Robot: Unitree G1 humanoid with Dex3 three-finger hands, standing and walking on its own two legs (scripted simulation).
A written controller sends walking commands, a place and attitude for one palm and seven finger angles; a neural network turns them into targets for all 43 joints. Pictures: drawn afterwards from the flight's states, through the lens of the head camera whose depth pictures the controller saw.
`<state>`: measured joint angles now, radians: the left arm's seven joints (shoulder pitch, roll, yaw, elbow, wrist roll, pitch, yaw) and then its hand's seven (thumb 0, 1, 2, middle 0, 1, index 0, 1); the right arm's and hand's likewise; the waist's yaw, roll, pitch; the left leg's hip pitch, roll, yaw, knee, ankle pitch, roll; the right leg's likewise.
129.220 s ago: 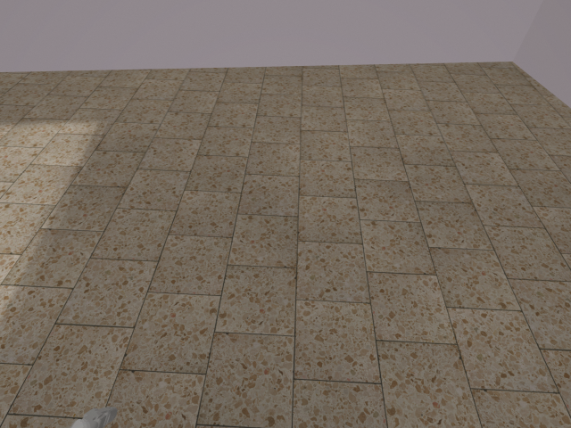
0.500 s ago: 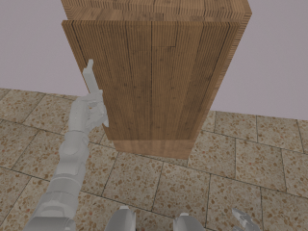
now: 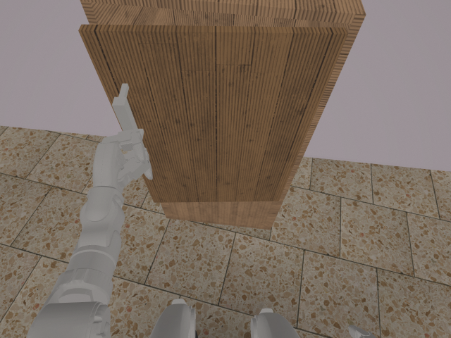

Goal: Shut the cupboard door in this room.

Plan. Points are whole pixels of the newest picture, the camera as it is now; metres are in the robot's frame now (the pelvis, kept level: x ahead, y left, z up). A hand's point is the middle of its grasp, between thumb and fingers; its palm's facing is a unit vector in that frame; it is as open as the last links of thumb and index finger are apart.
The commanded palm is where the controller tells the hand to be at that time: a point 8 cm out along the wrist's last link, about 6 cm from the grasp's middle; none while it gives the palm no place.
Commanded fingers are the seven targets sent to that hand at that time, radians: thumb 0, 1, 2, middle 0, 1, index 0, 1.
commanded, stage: push the door shut along its arc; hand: left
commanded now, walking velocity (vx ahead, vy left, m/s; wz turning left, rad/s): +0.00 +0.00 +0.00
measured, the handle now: (131, 120) +0.51 +0.19 +0.06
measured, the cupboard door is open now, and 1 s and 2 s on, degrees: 8 0 0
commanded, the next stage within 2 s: pull the fist back off the door in 1.16 s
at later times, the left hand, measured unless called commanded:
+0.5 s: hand (150, 140) +0.45 +0.15 +0.06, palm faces -0.09 -1.00 -0.04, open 3.1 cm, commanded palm +0.45 +0.19 +0.06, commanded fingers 0.00 0.90 0.90 -1.30 -1.50 -1.30 -1.50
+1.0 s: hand (164, 124) +0.49 +0.13 +0.06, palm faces -0.19 -0.98 -0.03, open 3.1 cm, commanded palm +0.51 +0.16 +0.06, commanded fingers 0.00 0.90 0.90 -1.30 -1.50 -1.30 -1.50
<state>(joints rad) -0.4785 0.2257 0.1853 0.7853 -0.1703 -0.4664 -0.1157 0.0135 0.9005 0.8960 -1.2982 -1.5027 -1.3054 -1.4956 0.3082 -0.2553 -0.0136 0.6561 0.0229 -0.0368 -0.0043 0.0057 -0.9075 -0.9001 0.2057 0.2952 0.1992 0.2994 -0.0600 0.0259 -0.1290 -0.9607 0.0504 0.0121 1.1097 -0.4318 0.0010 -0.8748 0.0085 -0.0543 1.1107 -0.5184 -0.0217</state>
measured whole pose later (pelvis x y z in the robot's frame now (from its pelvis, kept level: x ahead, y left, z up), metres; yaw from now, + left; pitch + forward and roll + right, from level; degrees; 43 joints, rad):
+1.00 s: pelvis -0.02 +0.01 -0.03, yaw -1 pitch +22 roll -3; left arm -1.03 0.43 0.24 1.26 -0.10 -0.40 -0.28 0.01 0.90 0.90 -1.30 -1.50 -1.30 -1.50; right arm 0.37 -0.27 0.03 0.69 0.01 -0.06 0.01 0.00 -0.91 -0.90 0.21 0.30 0.20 0.30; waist -0.17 0.05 -0.14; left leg -1.21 0.06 -0.02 1.25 -0.44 0.01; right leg -1.11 0.02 -0.08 1.23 -0.52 -0.02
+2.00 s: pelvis +0.02 -0.01 +0.00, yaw -2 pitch +21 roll -1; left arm -0.64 0.21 0.23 0.91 -0.08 -0.44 0.02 0.01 0.90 0.90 -1.30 -1.50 -1.30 -1.50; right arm 0.36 -0.25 -0.03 0.64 -0.01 0.01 0.05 0.00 -0.91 -0.90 0.21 0.30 0.20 0.30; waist -0.12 0.03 -0.16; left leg -1.01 0.05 0.00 1.11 -0.46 -0.01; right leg -0.93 0.04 -0.04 1.10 -0.53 -0.03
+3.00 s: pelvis +0.02 +0.01 +0.07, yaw +0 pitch +0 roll -1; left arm 0.12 0.30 0.09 -0.01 -0.09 -0.07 0.05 0.01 0.90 0.90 -1.06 -1.24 -1.07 -1.23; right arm 0.18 -0.23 0.04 0.55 0.06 0.00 -0.09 0.01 -0.91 -0.90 0.20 0.29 0.20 0.30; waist 0.01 0.05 -0.04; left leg -0.36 0.01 0.02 0.64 -0.28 0.02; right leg -0.27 0.00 -0.03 0.61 -0.34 0.00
